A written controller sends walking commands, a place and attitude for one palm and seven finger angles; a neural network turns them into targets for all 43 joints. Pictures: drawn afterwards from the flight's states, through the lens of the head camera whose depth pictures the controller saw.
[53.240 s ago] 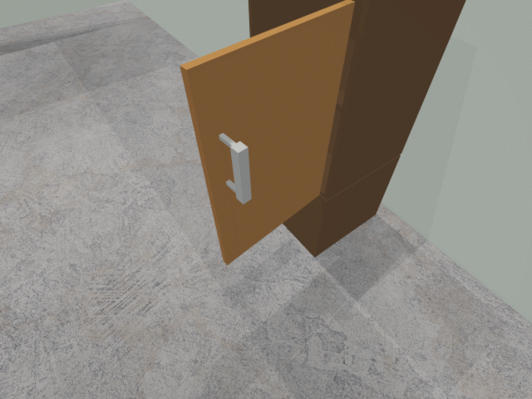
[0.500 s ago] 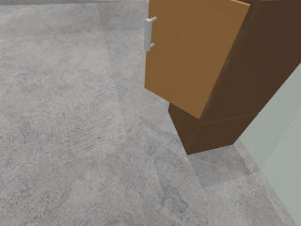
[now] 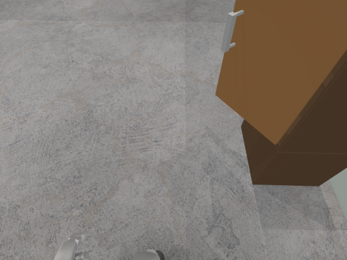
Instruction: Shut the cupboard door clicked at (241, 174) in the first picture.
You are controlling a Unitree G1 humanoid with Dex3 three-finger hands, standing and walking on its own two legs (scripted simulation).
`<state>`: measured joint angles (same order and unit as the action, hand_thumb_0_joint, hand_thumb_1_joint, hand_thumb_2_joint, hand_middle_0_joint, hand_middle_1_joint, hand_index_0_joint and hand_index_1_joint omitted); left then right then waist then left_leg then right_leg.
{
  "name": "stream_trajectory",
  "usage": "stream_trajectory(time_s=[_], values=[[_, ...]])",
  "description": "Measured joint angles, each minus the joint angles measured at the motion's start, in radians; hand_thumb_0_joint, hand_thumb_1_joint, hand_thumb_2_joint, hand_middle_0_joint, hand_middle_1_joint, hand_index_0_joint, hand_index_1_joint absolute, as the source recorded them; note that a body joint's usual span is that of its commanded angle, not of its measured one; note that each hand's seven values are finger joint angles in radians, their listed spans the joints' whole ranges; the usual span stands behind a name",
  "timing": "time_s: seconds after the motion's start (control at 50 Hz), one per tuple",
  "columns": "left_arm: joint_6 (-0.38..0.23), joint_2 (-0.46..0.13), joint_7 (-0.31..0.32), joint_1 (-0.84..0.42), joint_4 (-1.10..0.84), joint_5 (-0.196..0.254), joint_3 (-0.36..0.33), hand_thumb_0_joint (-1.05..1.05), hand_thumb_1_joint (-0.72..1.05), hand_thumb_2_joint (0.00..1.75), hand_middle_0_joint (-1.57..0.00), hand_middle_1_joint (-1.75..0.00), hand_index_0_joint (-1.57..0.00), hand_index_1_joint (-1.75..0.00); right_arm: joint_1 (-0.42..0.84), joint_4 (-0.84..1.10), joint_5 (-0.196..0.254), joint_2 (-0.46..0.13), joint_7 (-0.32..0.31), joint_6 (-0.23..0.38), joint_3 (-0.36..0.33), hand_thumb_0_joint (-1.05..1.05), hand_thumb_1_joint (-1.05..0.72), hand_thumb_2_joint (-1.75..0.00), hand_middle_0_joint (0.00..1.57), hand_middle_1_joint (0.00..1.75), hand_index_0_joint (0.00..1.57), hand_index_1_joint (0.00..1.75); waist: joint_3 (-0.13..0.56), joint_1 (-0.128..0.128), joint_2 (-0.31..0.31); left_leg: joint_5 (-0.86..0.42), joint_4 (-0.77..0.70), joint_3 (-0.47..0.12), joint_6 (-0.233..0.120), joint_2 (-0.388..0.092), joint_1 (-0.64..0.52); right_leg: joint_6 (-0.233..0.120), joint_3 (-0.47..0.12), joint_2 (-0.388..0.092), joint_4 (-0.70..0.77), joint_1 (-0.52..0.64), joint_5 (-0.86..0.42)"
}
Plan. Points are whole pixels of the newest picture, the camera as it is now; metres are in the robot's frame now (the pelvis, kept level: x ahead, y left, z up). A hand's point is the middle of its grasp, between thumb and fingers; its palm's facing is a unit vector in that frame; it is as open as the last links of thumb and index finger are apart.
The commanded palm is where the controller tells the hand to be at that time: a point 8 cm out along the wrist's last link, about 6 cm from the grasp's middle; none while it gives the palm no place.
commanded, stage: walk to a spot facing it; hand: left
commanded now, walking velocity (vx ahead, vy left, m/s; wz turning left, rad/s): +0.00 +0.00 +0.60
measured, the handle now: (232, 31) +0.87 -0.20 +0.05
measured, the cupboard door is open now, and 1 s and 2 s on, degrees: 38 38 38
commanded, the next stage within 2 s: turn to face it in 1.94 s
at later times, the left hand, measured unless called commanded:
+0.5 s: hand out of the picture -0.04 +0.22 -0.18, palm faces +0.37 -0.89 -0.26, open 7.4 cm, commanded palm none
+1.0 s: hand out of the picture -0.01 +0.15 -0.14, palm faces +0.64 -0.73 -0.23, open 7.4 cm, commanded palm none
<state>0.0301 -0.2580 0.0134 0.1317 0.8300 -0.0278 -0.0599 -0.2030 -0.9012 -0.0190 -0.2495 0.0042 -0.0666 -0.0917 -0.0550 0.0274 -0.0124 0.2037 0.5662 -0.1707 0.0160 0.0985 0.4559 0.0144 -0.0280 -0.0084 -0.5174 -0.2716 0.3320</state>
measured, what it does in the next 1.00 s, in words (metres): steps on the spot, turning left: left foot, then right foot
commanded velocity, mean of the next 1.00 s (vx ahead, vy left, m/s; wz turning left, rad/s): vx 0.14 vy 0.00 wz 0.60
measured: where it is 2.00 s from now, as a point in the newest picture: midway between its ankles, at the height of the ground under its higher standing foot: (124, 228)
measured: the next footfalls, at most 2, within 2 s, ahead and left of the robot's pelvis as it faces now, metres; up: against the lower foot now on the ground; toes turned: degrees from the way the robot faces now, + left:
left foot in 0.36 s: +0.02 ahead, +0.12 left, +0.00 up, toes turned +22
right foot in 0.74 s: +0.15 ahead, -0.11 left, +0.00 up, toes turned +25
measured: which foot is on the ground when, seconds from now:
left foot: up 0.00-0.34, down 0.36-0.74, up 0.76-1.00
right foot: down 0.00-0.38, up 0.40-0.72, down 0.74-1.00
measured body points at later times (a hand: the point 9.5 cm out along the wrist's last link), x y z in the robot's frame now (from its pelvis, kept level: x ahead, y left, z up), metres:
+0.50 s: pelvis +0.01 +0.00 +0.00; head +0.06 +0.04 +0.44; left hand -0.06 +0.26 -0.16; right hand +0.22 -0.19 -0.12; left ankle -0.02 +0.11 -0.73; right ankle +0.02 -0.14 -0.66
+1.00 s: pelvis +0.09 -0.01 +0.02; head +0.13 +0.01 +0.46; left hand -0.04 +0.19 -0.12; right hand +0.30 -0.17 -0.14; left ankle +0.02 +0.12 -0.64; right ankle +0.12 -0.12 -0.73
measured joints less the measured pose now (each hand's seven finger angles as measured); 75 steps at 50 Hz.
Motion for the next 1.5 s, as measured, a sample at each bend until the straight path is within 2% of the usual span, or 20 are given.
stream_trajectory(time_s=[0.04,0.08,0.14,0.3,0.36,0.44,0.52,0.62,0.72,0.78,0.84,0.9,0.98,1.08,1.18,1.22,1.26,1.3,1.4,1.5], values=[[0.004,0.024,0.008,0.018,0.019,-0.004,0.011,0.00,0.91,0.90,-0.20,-0.30,-0.20,-0.30,0.014,-0.003,-0.003,-0.022,0.002,-0.007,-0.014,0.01,-0.91,-0.90,0.20,0.30,0.20,0.30,-0.018,0.001,-0.034,0.167,0.238,0.023,0.012,-0.004,0.072,-0.018,0.033,0.004,-0.031,0.003,-0.013],[0.011,0.044,0.011,0.044,0.036,-0.002,0.018,0.00,0.91,0.90,-0.20,-0.30,-0.20,-0.30,0.013,0.000,-0.007,-0.034,0.007,-0.010,-0.020,0.01,-0.91,-0.90,0.20,0.30,0.20,0.29,-0.026,0.007,-0.046,0.203,0.445,0.069,0.023,-0.018,0.121,-0.021,0.066,-0.010,-0.023,0.029,-0.005],[0.007,0.056,0.016,0.081,0.050,0.001,0.021,0.01,0.90,0.90,-0.20,-0.30,-0.20,-0.30,0.015,0.005,-0.004,-0.026,0.018,-0.011,-0.011,0.01,-0.91,-0.90,0.20,0.30,0.19,0.29,-0.044,0.010,-0.024,0.203,0.555,0.140,0.042,-0.061,0.118,-0.022,0.099,-0.043,-0.006,0.064,0.002],[-0.012,0.052,0.009,0.136,0.050,-0.004,0.015,0.01,0.90,0.90,-0.21,-0.30,-0.21,-0.30,0.067,0.008,0.004,0.010,0.032,-0.021,0.025,0.01,-0.91,-0.90,0.19,0.30,0.19,0.29,-0.091,-0.028,0.033,0.223,0.247,0.226,0.030,-0.119,-0.046,-0.007,0.221,-0.115,-0.060,0.091,0.062],[-0.009,0.035,0.007,0.166,0.055,0.000,0.005,0.01,0.90,0.90,-0.21,-0.30,-0.21,-0.30,0.091,0.026,0.003,0.015,0.034,-0.004,0.035,0.01,-0.91,-0.90,0.20,0.30,0.19,0.29,-0.086,-0.042,0.050,0.098,0.061,0.252,0.006,-0.109,-0.136,0.010,0.257,-0.141,-0.153,0.063,0.113],[0.034,0.002,0.011,0.152,0.079,0.006,-0.004,0.01,0.90,0.90,-0.21,-0.30,-0.21,-0.30,0.117,0.045,0.004,0.031,0.024,0.030,0.046,0.01,-0.91,-0.90,0.20,0.30,0.20,0.29,-0.094,-0.057,0.082,0.120,0.089,0.238,-0.044,-0.088,-0.134,0.034,0.129,-0.128,-0.498,-0.092,0.222],[0.050,-0.004,0.002,0.111,0.075,0.005,-0.011,0.01,0.91,0.90,-0.20,-0.30,-0.20,-0.30,0.099,0.051,-0.002,0.034,0.003,0.031,0.053,0.01,-0.91,-0.90,0.20,0.30,0.20,0.30,-0.071,-0.047,0.056,0.087,0.021,0.188,-0.038,-0.090,-0.163,0.049,0.070,-0.097,-0.603,-0.189,0.146],[0.034,0.000,-0.016,0.063,0.037,0.002,-0.012,0.01,0.91,0.90,-0.20,-0.30,-0.20,-0.30,0.059,0.034,-0.009,0.030,0.004,0.023,0.054,0.01,-0.91,-0.90,0.20,0.30,0.20,0.30,-0.039,-0.034,0.024,0.051,-0.035,0.126,-0.027,-0.090,-0.179,0.055,0.045,-0.080,-0.438,-0.192,0.090],[0.001,0.007,-0.035,0.059,0.010,-0.002,-0.004,0.01,0.91,0.90,-0.20,-0.30,-0.20,-0.30,0.003,0.013,-0.010,0.020,0.011,0.011,0.041,0.01,-0.90,-0.90,0.20,0.30,0.20,0.30,0.003,-0.013,-0.007,0.099,0.024,0.069,-0.012,-0.087,-0.153,0.047,0.078,-0.033,-0.152,-0.073,0.049],[-0.030,0.023,-0.026,0.075,0.004,-0.009,0.006,0.00,0.91,0.90,-0.20,-0.30,-0.20,-0.30,-0.026,-0.009,-0.004,0.007,0.011,0.001,0.023,0.01,-0.91,-0.90,0.20,0.30,0.20,0.30,0.016,-0.015,-0.022,0.283,0.298,0.061,-0.018,-0.069,-0.047,-0.004,0.110,-0.034,-0.104,-0.043,-0.003],[-0.037,0.053,-0.016,0.115,0.024,-0.004,0.013,0.00,0.91,0.90,-0.20,-0.30,-0.20,-0.30,-0.040,-0.027,-0.014,-0.004,0.023,-0.007,0.012,0.01,-0.91,-0.90,0.20,0.30,0.20,0.29,0.022,-0.010,-0.028,0.224,0.572,0.117,-0.009,-0.078,0.064,-0.021,0.155,-0.058,-0.051,0.015,-0.015],[-0.046,0.072,-0.013,0.156,0.059,-0.001,0.016,0.00,0.90,0.90,-0.20,-0.30,-0.20,-0.30,-0.044,-0.028,-0.013,-0.002,0.038,0.001,0.009,0.01,-0.91,-0.90,0.20,0.30,0.20,0.29,0.023,0.002,-0.016,0.117,0.646,0.163,0.007,-0.116,0.120,-0.015,0.196,-0.078,0.046,0.085,-0.039],[-0.064,0.090,-0.010,0.192,0.094,-0.002,0.019,0.01,0.90,0.90,-0.20,-0.30,-0.20,-0.30,-0.034,-0.028,-0.009,0.010,0.048,0.006,0.011,0.01,-0.91,-0.90,0.20,0.30,0.19,0.29,0.003,0.002,-0.001,0.065,0.562,0.192,0.011,-0.154,0.139,-0.005,0.268,-0.097,0.123,0.164,-0.042],[-0.076,0.098,-0.009,0.233,0.128,-0.007,0.017,0.01,0.90,0.90,-0.21,-0.30,-0.21,-0.30,0.019,-0.032,-0.010,0.026,0.057,0.005,0.026,0.01,-0.91,-0.90,0.19,0.30,0.19,0.29,-0.036,-0.032,0.012,0.075,0.355,0.245,-0.006,-0.177,0.112,0.024,0.358,-0.115,0.130,0.236,0.007],[-0.068,0.078,-0.017,0.290,0.166,-0.006,0.008,0.01,0.90,0.90,-0.21,-0.30,-0.21,-0.30,0.089,0.011,-0.012,0.030,0.063,0.040,0.042,0.01,-0.91,-0.90,0.19,0.30,0.19,0.29,-0.063,-0.065,0.046,0.119,0.090,0.312,-0.060,-0.134,-0.007,0.072,0.404,-0.184,-0.025,0.252,0.129],[-0.045,0.069,-0.027,0.298,0.181,0.002,0.006,0.01,0.90,0.90,-0.21,-0.30,-0.21,-0.30,0.107,0.039,-0.013,0.020,0.053,0.073,0.043,0.01,-0.91,-0.90,0.19,0.30,0.19,0.29,-0.067,-0.055,0.040,0.002,0.111,0.309,-0.094,-0.121,-0.006,0.058,0.320,-0.213,-0.309,0.147,0.182],[-0.014,0.049,-0.029,0.266,0.184,0.004,0.002,0.01,0.90,0.90,-0.21,-0.30,-0.20,-0.30,0.114,0.044,-0.006,0.023,0.037,0.092,0.047,0.01,-0.91,-0.90,0.20,0.30,0.20,0.29,-0.078,-0.056,0.047,0.056,0.144,0.306,-0.103,-0.107,-0.028,0.040,0.178,-0.186,-0.592,0.007,0.182],[-0.007,0.031,-0.028,0.225,0.173,0.000,-0.009,0.01,0.91,0.90,-0.20,-0.30,-0.20,-0.30,0.095,0.042,-0.004,0.030,0.022,0.097,0.054,0.01,-0.91,-0.90,0.20,0.30,0.20,0.29,-0.069,-0.054,0.053,0.081,0.106,0.294,-0.100,-0.093,-0.073,0.029,0.119,-0.166,-0.717,-0.110,0.121],[-0.021,0.017,-0.035,0.115,0.109,-0.009,-0.021,0.01,0.91,0.90,-0.20,-0.30,-0.20,-0.30,0.016,-0.003,-0.002,0.053,0.001,0.106,0.065,0.01,-0.91,-0.90,0.20,0.30,0.20,0.29,-0.035,-0.043,0.052,0.038,-0.063,0.253,-0.098,-0.061,-0.206,0.036,0.062,-0.152,-0.651,-0.286,-0.058],[-0.024,0.030,-0.044,0.048,0.071,-0.008,-0.015,0.01,0.91,0.90,-0.20,-0.30,-0.20,-0.30,-0.078,-0.060,0.003,0.081,-0.003,0.108,0.065,0.01,-0.91,-0.90,0.20,0.30,0.20,0.30,0.008,-0.023,0.045,0.023,-0.201,0.220,-0.093,-0.044,-0.325,0.047,0.046,-0.140,-0.515,-0.356,-0.192]])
